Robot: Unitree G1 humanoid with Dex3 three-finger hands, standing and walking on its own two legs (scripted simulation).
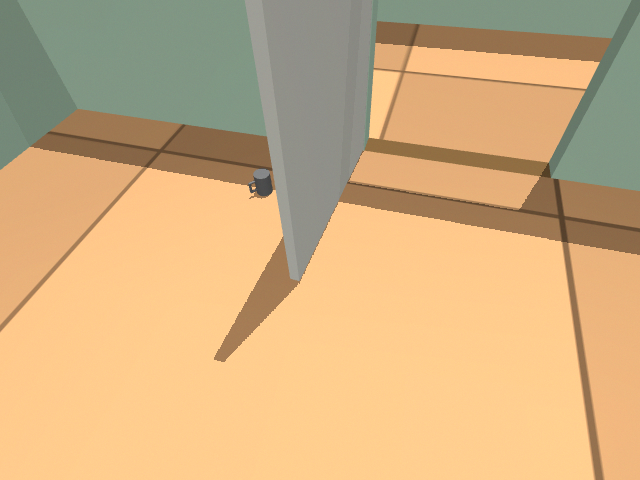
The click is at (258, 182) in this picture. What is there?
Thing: mug
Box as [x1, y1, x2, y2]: [248, 168, 272, 195]
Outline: 260,168 254,171 254,180 248,183 250,192 256,190 257,193 260,195 267,195 272,190 269,171 267,169
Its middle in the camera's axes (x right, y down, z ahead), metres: -0.27 -0.25 +1.82
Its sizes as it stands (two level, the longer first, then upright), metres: 0.110 0.076 0.107
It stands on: the floor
